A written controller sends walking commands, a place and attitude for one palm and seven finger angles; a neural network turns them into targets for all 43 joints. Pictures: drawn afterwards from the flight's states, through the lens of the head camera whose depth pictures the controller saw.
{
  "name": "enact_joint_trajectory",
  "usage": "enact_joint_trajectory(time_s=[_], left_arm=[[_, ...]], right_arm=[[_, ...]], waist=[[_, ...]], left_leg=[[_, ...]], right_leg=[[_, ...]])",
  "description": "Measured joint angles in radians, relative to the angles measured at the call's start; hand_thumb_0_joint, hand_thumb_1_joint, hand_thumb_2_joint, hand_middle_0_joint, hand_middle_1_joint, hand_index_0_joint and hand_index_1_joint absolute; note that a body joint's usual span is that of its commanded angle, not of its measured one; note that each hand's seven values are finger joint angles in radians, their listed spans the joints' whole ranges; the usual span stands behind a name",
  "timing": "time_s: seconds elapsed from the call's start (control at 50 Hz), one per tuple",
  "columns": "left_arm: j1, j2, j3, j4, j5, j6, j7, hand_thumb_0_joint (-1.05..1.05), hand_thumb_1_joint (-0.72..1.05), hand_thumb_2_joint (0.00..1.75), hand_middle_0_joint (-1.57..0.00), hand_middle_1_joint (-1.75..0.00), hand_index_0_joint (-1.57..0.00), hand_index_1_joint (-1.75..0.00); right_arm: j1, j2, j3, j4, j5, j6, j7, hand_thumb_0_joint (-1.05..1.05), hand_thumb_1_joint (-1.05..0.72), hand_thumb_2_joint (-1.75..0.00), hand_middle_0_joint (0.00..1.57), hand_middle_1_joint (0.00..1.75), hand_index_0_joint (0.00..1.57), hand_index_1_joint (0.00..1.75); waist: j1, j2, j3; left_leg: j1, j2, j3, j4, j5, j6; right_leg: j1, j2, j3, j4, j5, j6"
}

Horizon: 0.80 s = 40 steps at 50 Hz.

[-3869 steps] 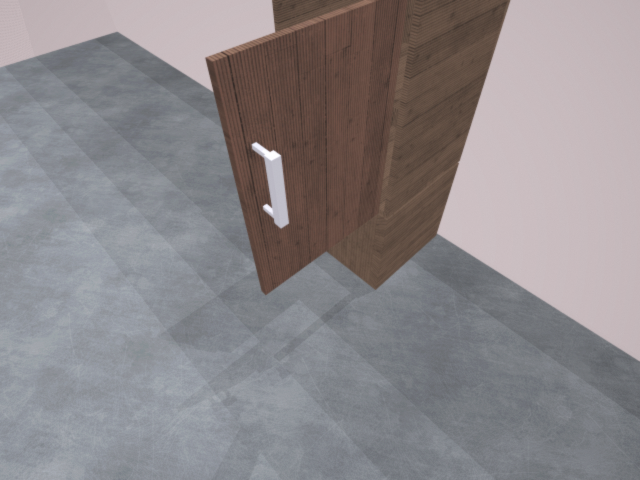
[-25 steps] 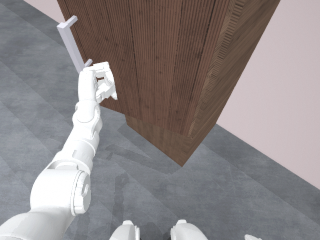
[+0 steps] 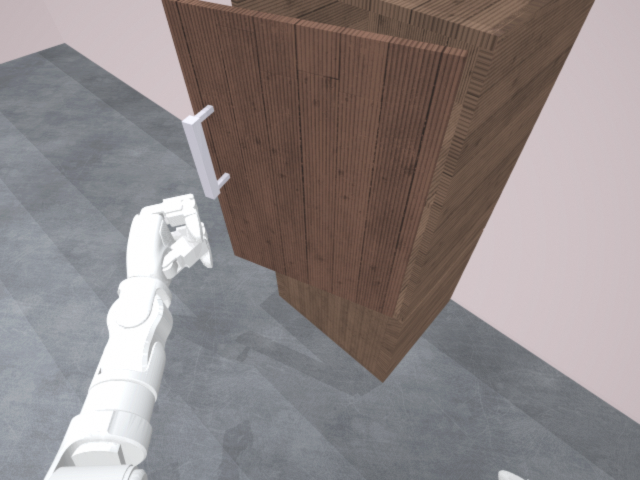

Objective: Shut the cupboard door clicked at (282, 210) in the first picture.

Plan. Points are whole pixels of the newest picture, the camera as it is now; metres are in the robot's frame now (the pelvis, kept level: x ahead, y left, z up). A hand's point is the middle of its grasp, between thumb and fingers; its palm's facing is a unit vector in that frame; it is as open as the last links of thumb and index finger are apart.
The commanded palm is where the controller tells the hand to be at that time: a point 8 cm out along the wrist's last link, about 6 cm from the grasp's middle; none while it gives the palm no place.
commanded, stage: draw the hand back to the body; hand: left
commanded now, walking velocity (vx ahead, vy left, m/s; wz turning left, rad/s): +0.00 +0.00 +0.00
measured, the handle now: (209, 154) +0.64 +0.21 +0.04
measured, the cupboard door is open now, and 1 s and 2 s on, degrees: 18 18 18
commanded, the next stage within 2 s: step back with the hand held close in 1.14 s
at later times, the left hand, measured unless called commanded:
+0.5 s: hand (68, 308) +0.26 +0.25 +0.16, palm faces +0.30 -0.91 -0.29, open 4.1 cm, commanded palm +0.21 +0.29 +0.17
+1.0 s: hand out of the picture +0.19 +0.28 +0.18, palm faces +0.48 -0.78 -0.39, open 7.2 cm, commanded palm +0.14 +0.32 +0.21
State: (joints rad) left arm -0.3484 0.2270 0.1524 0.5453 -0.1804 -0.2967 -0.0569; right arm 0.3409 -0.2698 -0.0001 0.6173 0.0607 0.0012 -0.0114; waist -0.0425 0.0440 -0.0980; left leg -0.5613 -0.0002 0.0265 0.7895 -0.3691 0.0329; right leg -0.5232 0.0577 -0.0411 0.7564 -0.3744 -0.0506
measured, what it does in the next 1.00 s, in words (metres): stands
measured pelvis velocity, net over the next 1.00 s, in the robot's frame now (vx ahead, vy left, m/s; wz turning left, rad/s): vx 0.01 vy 0.01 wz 0.03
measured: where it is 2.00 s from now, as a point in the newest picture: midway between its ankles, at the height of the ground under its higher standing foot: outside the picture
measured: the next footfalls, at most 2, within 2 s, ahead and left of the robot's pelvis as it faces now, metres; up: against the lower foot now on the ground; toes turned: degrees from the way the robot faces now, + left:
none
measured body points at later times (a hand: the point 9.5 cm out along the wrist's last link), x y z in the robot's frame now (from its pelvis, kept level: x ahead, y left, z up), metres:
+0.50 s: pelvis +0.01 +0.02 +0.03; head +0.00 +0.00 +0.48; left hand +0.23 +0.29 +0.17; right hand +0.22 -0.18 -0.05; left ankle +0.02 +0.10 -0.71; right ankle +0.00 -0.09 -0.71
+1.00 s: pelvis +0.01 +0.01 +0.04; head -0.01 -0.02 +0.48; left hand +0.16 +0.32 +0.20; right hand +0.21 -0.21 -0.06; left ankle +0.02 +0.10 -0.71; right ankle +0.00 -0.09 -0.71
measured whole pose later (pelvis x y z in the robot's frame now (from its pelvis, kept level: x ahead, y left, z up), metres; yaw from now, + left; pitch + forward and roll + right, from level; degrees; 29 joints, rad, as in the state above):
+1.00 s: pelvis +0.01 +0.01 +0.04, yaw +2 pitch -4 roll +0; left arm 0.46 0.33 0.32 -0.34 -0.08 -0.04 0.11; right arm 0.19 -0.25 0.02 0.64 0.03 -0.06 -0.07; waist 0.07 0.08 0.01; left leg -0.12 -0.04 0.01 0.41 -0.22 0.05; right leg -0.08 0.02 -0.04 0.39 -0.24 -0.03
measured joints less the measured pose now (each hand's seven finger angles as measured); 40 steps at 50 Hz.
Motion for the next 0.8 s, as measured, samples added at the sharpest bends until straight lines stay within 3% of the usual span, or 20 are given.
enact_joint_trajectory(time_s=[0.08,0.2,0.36,0.5,0.8], left_arm=[[0.09,-0.005,-0.017,-0.112,-0.024,0.057,-0.028,0.01,0.9,0.9,-1.28,-1.47,-1.27,-1.48],[0.265,0.039,-0.069,-0.316,0.059,0.16,0.055,0.01,0.9,0.9,-1.18,-1.36,-1.18,-1.37],[0.418,0.072,-0.052,-0.528,0.092,0.25,0.122,0.01,0.9,0.9,-0.98,-1.15,-0.98,-1.15],[0.567,0.084,-0.009,-0.7,0.095,0.273,0.135,0.01,0.9,0.9,-0.8,-0.95,-0.79,-0.95],[0.844,0.156,0.197,-0.932,0.088,0.259,0.152,0.01,0.9,0.9,-0.39,-0.5,-0.39,-0.5]], right_arm=[[-0.061,-0.009,0.004,-0.021,0.01,-0.017,-0.01,0.01,-0.91,-0.9,0.2,0.3,0.2,0.3],[-0.15,0.024,0.022,-0.058,0.014,0.02,-0.049,0.01,-0.91,-0.9,0.2,0.3,0.2,0.3],[-0.193,0.045,0.061,-0.067,0.002,0.013,-0.063,0.01,-0.91,-0.9,0.2,0.3,0.2,0.3],[-0.179,0.054,0.073,-0.042,-0.016,0.008,-0.052,0.01,-0.91,-0.9,0.21,0.3,0.2,0.3],[-0.134,0.035,0.034,0.005,-0.025,-0.023,-0.041,0.01,-0.91,-0.9,0.21,0.3,0.2,0.3]], waist=[[0.018,0.006,-0.001],[0.041,0.002,0.028],[0.08,0.007,0.084],[0.096,0.027,0.097],[0.105,0.046,0.09]], left_leg=[[0.058,-0.008,0.009,-0.035,0.011,0.007],[0.196,-0.024,0.014,-0.15,0.055,0.014],[0.336,-0.037,-0.004,-0.275,0.106,0.02],[0.416,-0.05,-0.003,-0.354,0.132,0.028],[0.45,-0.045,-0.005,-0.377,0.134,0.023]], right_leg=[[0.053,-0.008,0.01,-0.028,0.009,0.008],[0.186,-0.021,0.02,-0.13,0.046,0.019],[0.341,-0.029,0.008,-0.274,0.101,0.026],[0.418,-0.041,0.011,-0.348,0.124,0.035],[0.456,-0.035,0.011,-0.38,0.132,0.032]])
